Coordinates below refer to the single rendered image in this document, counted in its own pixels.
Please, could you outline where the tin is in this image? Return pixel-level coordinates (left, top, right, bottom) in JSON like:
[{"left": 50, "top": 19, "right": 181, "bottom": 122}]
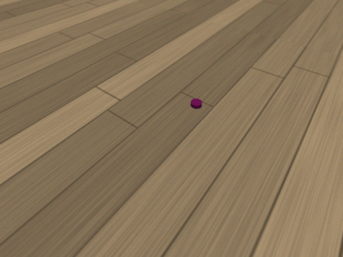
[{"left": 191, "top": 99, "right": 202, "bottom": 109}]

